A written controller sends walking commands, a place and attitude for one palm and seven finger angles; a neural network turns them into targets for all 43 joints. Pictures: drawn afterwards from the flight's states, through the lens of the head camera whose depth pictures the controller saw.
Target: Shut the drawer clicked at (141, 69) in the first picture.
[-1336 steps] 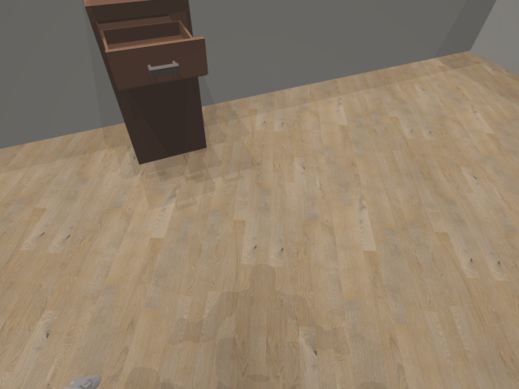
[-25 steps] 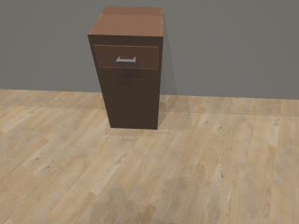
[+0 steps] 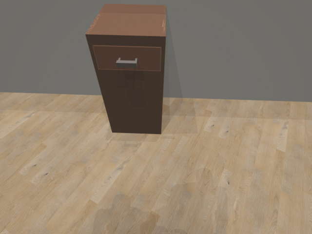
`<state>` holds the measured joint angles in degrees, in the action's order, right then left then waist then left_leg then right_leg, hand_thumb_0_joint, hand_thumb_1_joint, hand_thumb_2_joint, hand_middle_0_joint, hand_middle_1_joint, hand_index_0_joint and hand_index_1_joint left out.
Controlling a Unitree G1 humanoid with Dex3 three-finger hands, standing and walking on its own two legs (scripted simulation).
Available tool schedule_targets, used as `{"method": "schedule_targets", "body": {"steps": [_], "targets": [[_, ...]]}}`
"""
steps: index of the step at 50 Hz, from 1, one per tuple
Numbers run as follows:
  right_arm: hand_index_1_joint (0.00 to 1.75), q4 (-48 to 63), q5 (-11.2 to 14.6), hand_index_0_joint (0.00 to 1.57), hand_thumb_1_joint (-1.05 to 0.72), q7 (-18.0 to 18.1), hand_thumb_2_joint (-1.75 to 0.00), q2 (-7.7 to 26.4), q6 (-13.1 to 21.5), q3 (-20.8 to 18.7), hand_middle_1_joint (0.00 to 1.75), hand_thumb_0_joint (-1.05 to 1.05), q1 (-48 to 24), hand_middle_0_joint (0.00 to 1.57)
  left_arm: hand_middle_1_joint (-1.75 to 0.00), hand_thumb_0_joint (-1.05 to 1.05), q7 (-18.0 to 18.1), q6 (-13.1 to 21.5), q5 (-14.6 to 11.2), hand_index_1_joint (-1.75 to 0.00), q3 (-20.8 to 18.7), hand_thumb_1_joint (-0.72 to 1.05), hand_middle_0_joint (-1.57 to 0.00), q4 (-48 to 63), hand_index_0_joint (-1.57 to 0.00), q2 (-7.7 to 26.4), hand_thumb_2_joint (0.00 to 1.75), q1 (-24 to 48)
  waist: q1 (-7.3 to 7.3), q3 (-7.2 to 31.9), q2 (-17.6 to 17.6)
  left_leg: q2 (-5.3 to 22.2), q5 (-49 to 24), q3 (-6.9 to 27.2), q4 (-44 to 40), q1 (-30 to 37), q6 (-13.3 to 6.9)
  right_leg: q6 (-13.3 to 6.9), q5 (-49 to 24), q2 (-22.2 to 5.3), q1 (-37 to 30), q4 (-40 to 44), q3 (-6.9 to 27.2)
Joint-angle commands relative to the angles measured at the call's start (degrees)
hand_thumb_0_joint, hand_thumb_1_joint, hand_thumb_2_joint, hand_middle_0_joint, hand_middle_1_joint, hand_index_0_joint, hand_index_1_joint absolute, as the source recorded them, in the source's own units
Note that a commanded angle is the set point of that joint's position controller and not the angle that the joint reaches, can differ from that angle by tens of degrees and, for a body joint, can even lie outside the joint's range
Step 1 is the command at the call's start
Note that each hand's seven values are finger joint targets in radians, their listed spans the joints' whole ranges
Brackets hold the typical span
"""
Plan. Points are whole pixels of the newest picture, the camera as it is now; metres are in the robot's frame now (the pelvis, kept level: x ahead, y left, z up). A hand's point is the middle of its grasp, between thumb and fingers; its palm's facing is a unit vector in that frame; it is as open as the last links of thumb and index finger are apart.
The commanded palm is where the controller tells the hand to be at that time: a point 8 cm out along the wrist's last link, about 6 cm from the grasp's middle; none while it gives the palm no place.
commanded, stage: look to check the result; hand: left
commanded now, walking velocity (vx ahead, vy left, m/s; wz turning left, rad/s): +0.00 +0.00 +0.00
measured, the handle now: (127, 61) +0.95 +0.20 -0.09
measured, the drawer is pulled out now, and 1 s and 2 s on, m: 0.00 0.00 0.00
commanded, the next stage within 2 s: stand and wait in 0.30 s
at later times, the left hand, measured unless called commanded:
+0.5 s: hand out of the picture +0.03 +0.18 -0.17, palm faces +0.02 -0.97 -0.23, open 7.4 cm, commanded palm none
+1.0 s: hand out of the picture +0.06 +0.19 -0.16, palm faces +0.01 -0.96 -0.27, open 7.4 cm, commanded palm none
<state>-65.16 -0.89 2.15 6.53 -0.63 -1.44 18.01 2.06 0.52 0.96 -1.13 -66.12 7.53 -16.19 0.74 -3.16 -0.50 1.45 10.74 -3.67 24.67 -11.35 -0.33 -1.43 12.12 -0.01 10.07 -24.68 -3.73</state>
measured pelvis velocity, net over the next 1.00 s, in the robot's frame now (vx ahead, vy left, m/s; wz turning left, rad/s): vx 0.02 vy -0.01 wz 0.00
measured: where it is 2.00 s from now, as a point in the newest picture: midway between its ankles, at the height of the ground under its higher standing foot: outside the picture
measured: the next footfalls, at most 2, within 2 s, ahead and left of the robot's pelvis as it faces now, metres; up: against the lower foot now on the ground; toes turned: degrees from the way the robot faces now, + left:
none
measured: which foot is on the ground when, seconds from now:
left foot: down 0.00-1.00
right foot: down 0.00-1.00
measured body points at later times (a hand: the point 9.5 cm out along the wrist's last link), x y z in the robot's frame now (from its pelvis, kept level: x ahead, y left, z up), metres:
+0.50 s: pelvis +0.01 -0.01 +0.00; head +0.02 -0.01 +0.45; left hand +0.03 +0.23 -0.15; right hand +0.01 -0.24 -0.16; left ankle +0.03 +0.12 -0.74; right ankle +0.02 -0.10 -0.74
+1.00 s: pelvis +0.02 -0.01 +0.00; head +0.03 -0.02 +0.45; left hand +0.06 +0.24 -0.14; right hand +0.05 -0.27 -0.15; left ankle +0.03 +0.12 -0.74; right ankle +0.02 -0.10 -0.74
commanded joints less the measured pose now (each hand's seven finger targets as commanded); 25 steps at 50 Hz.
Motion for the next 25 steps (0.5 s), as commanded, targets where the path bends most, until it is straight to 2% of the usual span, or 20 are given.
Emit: {"method": "schedule_targets", "body": {"steps": [1,4,6,12,25], "targets": [[0.3,1.06,-0.21,0.2,-0.9,0.13,-0.9,5.67,0.69,-0.81,0.3,0.0,3.77,0.2,-0.3,0.0,0.29,0.57,-0.24,-0.3,-1.07,0.9,-0.2,1.4,-0.2,6.57,0.9,-2.56,-0.01,-2.84,-0.5,4.45,1.79,5.01,-5.58,0.36,-1.51,-1.49,3.69,-5.81,4.9,7.83,6.09],[0.3,1.36,-0.05,0.2,-0.9,0.14,-0.9,6.68,0.87,-0.94,0.3,0.0,3.08,0.2,-0.3,0.0,0.28,0.7,-0.2,-0.3,-1.15,0.9,-0.2,1.51,-0.2,7.19,0.9,-2.06,-0.03,-1.83,-0.12,4.76,-0.08,5.29,-5.54,1.17,-1.58,-1.46,1.72,-5.7,4.1,7.37,6.03],[0.3,1.15,-0.18,0.2,-0.9,0.12,-0.9,6.55,0.76,-0.83,0.3,0.0,2.48,0.2,-0.3,0.0,0.21,0.64,-0.24,-0.3,-1.09,0.9,-0.2,1.36,-0.2,7.19,0.9,-1.73,-0.07,-3.32,0.19,4.55,0.92,5.06,-5.71,0.65,-1.4,-1.43,2.96,-5.92,4.77,8.07,6.12],[0.3,1.16,-0.23,0.2,-0.9,0.01,-0.9,7.67,0.77,-0.89,0.3,0.0,1.48,0.2,-0.3,0.0,0.06,0.76,-0.23,-0.3,-1.31,0.9,-0.2,1.68,-0.2,8.53,0.9,-0.5,0.03,-2.61,0.57,4.49,0.75,4.87,-5.73,1.13,-1.27,-1.48,3.39,-6.13,4.1,8.94,6.69],[0.3,1.38,-0.19,0.2,-0.9,-0.04,-0.9,10.39,1.1,-0.95,0.3,0.0,-1.41,0.2,-0.3,0.0,-0.15,1.15,-0.35,-0.3,-1.55,0.9,-0.2,2.09,-0.2,11.03,0.9,2.16,-0.09,-0.17,-0.38,5.3,-3.79,5.1,-5.95,3.0,-0.98,-1.49,-2.95,-6.52,0.89,8.79,6.18]]}}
